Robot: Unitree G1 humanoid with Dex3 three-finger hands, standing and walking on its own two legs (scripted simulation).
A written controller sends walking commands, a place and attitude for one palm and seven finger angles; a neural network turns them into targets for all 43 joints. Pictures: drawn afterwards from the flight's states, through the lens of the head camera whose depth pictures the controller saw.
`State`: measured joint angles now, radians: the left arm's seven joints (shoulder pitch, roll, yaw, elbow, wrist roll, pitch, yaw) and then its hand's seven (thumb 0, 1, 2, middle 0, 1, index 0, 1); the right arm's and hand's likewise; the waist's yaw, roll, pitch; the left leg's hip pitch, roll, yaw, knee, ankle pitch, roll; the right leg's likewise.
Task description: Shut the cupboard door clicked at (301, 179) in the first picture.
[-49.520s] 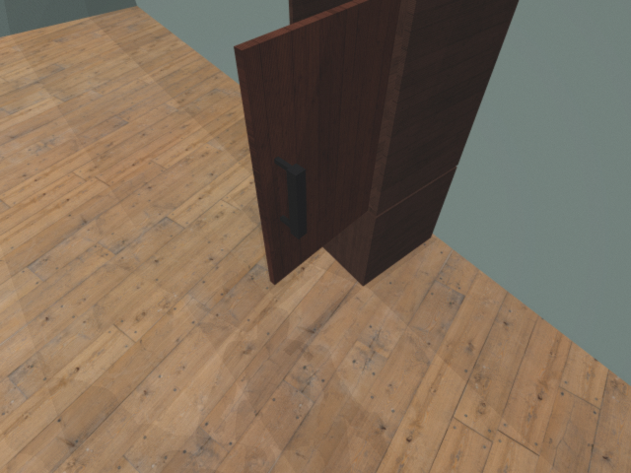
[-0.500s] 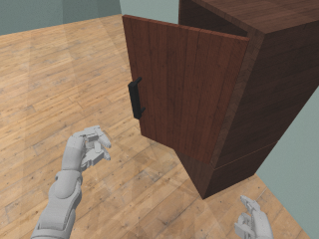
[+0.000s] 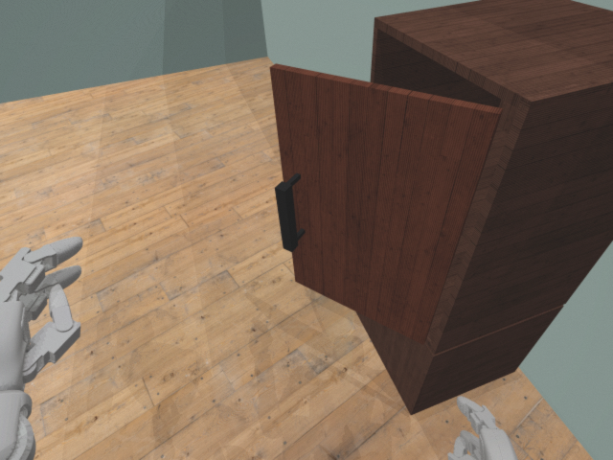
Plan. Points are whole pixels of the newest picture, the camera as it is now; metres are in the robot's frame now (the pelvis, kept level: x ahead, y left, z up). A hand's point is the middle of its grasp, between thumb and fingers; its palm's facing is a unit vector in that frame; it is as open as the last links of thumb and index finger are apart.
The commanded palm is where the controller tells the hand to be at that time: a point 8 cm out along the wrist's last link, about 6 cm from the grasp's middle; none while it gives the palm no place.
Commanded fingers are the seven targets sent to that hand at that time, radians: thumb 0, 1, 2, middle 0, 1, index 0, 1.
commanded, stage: draw the hand back to the body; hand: left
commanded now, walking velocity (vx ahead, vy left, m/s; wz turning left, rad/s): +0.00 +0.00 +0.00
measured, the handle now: (293, 213) +0.61 +0.12 -0.05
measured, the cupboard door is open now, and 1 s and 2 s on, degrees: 37 37 37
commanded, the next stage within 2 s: step back with the hand held close in 0.38 s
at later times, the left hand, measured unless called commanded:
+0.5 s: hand (64, 336) +0.18 +0.26 +0.16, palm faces +0.46 -0.78 -0.42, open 7.4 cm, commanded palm +0.13 +0.30 +0.17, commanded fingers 0.00 0.90 0.90 -0.20 -0.30 -0.20 -0.30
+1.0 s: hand (22, 370) +0.15 +0.29 +0.16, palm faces +0.41 -0.76 -0.50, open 7.4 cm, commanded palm +0.08 +0.32 +0.17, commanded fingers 0.00 0.90 0.90 -0.20 -0.30 -0.20 -0.30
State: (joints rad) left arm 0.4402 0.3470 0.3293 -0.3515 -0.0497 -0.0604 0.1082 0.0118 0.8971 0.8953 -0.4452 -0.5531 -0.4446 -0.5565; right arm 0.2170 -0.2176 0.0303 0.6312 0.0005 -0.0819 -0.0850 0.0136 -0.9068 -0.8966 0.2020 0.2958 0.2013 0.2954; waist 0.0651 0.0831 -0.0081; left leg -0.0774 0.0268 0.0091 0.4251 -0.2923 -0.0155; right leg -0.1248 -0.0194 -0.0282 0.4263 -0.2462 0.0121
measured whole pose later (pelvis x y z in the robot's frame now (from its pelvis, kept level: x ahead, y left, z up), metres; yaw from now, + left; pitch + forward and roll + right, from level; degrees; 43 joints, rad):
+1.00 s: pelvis -0.06 +0.02 -0.01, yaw -1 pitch +0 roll +0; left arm 0.53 0.43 0.44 -0.44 -0.04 -0.18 0.14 0.01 0.89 0.89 -0.22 -0.30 -0.22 -0.30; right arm 0.20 -0.23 0.00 0.55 0.02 -0.02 -0.10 0.01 -0.91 -0.90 0.20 0.30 0.20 0.30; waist -0.01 0.01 0.00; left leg -0.31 0.00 0.04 0.58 -0.27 0.02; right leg -0.35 -0.04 0.01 0.53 -0.19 0.04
